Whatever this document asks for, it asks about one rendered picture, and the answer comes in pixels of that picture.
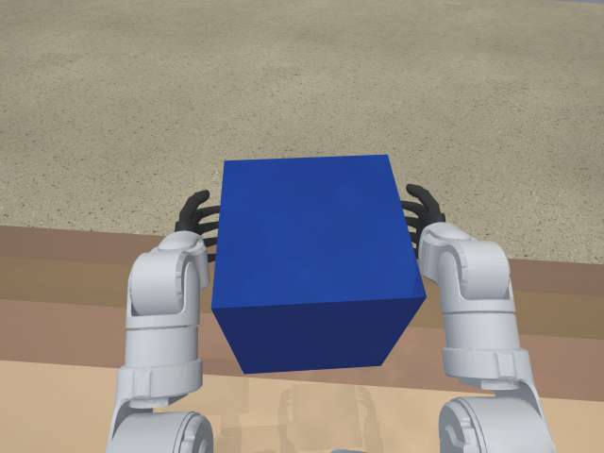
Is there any left robot forearm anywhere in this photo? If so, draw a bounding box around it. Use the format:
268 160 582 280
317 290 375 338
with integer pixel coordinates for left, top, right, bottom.
106 231 210 453

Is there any robot left upper arm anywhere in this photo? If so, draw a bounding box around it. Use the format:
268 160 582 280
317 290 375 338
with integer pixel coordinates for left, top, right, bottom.
108 411 213 453

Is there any left robot hand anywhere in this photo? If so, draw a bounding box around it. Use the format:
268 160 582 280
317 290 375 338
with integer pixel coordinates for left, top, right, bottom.
175 190 220 262

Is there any robot right upper arm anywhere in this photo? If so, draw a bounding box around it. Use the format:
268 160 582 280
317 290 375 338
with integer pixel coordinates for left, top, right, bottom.
439 396 554 453

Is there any right robot forearm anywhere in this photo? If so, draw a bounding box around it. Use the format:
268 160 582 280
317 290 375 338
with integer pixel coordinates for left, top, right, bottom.
418 222 556 453

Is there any right robot hand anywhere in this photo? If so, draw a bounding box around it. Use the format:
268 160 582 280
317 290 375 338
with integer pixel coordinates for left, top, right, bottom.
400 184 445 259

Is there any carton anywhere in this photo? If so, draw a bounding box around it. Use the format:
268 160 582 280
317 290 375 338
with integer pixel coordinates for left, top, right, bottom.
211 155 427 374

